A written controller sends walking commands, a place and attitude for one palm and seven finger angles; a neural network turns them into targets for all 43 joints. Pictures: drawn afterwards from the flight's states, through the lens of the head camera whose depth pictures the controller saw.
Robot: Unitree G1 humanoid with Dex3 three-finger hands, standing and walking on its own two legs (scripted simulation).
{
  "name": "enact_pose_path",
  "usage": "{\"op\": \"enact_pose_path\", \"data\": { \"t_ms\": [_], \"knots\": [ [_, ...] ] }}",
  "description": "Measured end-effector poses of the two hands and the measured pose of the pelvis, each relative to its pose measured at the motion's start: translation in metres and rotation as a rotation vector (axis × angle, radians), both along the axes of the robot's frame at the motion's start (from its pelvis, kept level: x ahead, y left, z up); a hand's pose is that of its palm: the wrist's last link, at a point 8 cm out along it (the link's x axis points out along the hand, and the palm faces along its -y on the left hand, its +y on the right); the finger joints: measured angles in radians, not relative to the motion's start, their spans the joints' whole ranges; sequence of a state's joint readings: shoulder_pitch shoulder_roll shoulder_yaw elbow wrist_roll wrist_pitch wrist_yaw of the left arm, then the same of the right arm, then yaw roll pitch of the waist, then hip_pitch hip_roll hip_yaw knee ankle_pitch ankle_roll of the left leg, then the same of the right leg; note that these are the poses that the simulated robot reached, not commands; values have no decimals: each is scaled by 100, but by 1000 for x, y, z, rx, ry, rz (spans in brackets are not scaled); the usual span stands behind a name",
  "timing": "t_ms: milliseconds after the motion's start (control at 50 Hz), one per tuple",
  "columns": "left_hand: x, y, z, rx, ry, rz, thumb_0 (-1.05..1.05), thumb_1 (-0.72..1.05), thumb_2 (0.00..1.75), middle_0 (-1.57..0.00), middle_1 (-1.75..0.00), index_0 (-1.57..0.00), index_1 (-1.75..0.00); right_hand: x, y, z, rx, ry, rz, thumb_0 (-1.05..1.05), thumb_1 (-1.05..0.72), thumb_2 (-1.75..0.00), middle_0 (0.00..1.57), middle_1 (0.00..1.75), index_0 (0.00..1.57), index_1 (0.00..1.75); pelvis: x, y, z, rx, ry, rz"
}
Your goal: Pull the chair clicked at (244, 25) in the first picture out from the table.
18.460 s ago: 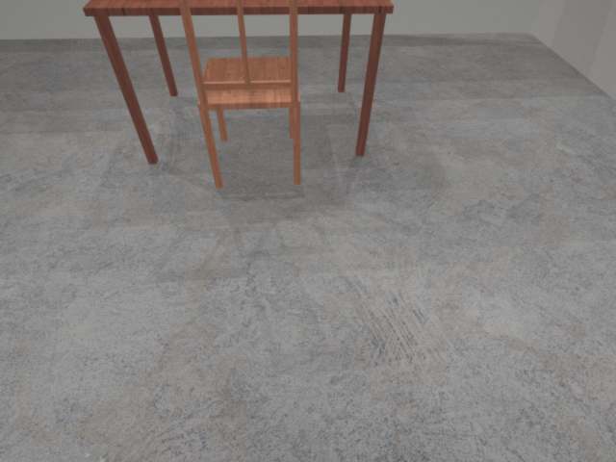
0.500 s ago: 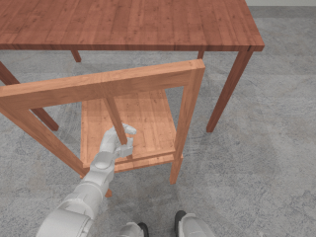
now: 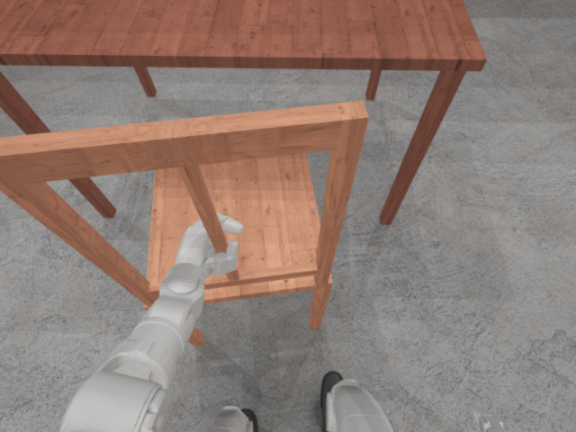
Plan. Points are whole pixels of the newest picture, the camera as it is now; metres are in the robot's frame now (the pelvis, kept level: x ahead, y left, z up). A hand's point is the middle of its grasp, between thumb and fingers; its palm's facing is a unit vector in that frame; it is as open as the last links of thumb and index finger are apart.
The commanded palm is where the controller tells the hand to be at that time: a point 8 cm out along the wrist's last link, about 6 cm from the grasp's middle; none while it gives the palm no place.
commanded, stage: step backward, pulling the chair out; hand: left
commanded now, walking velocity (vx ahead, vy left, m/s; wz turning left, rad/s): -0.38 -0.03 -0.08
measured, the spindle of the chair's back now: (216, 234) +0.40 +0.12 -0.03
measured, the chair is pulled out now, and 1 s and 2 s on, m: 0.23 0.31 0.42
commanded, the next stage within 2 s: none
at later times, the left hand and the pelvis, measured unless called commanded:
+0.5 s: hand (220, 278) +0.33 +0.11 -0.06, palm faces -0.11 -0.97 -0.22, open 5.3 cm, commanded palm +0.35 +0.16 -0.05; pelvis -0.04 +0.01 -0.01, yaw -2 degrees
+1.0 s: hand (213, 302) +0.29 +0.12 -0.06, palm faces -0.05 -0.97 -0.24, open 5.4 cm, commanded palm +0.30 +0.16 -0.05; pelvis -0.08 +0.00 -0.01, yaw -3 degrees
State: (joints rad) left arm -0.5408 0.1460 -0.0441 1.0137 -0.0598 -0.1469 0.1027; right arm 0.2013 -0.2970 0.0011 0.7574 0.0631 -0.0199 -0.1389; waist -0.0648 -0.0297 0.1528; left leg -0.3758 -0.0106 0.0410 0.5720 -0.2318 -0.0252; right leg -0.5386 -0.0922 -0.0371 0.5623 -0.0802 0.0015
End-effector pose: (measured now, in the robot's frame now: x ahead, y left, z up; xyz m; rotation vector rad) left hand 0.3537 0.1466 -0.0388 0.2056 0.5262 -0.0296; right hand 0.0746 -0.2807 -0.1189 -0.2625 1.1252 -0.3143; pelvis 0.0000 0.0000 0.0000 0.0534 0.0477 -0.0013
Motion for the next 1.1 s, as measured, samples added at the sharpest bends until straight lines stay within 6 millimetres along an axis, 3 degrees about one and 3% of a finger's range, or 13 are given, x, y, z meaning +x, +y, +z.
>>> {"op": "enact_pose_path", "data": {
  "t_ms": [80, 240, 400, 480, 600, 780, 960, 1100],
  "knots": [
    [-8, 4, 0, 10, -15, -21, 1, 69, 79, -29, -117, -49, -144, -12, 4, 1, -12, -7, -21, 1, -91, -90, 20, 30, 20, 30, -6, 3, -2, 5, -7, -29],
    [-17, 6, 0, 44, -41, -2, 1, 65, 81, -32, -120, -49, -144, -20, 19, -19, 72, -38, -40, 1, -91, -90, 20, 30, 20, 30, -16, -4, -13, 10, -23, -34],
    [-27, 10, 0, 26, -19, -24, 2, 68, 79, -29, -122, -49, -144, -47, 32, -8, 58, -8, -11, 1, -91, -90, 20, 30, 20, 30, -35, 11, -5, -4, -1, -23],
    [-33, 14, 1, 24, -14, -29, 2, 68, 78, -28, -122, -49, -144, -58, 35, -9, 54, 17, -24, 1, -91, -90, 20, 30, 20, 30, -35, 13, -5, -18, -4, -30],
    [-36, 15, 1, 33, -20, -23, 2, 67, 80, -30, -122, -49, -144, -63, 32, -12, 53, 23, -38, 1, -91, -90, 20, 30, 20, 30, -49, 10, -5, -26, 3, -35],
    [-55, 18, 1, 33, -20, -29, 3, 67, 79, -30, -122, -49, -144, -77, 23, 1, 11, -25, -56, 1, -91, -90, 20, 30, 20, 30, -66, 16, -2, -21, 3, -55],
    [-71, 20, 1, 62, -48, 5, 2, 64, 81, -34, -124, -49, -144, -84, 21, -17, 64, -38, -47, 1, -91, -90, 20, 30, 20, 30, -75, 0, -12, -5, -17, -51],
    [-80, 22, 2, 42, -16, 7, 4, 66, 79, -30, -125, -49, -144, -103, 22, -5, 35, 2, -13, 1, -91, -90, 20, 30, 20, 30, -88, 10, -3, -15, 12, -10]
  ]
}}
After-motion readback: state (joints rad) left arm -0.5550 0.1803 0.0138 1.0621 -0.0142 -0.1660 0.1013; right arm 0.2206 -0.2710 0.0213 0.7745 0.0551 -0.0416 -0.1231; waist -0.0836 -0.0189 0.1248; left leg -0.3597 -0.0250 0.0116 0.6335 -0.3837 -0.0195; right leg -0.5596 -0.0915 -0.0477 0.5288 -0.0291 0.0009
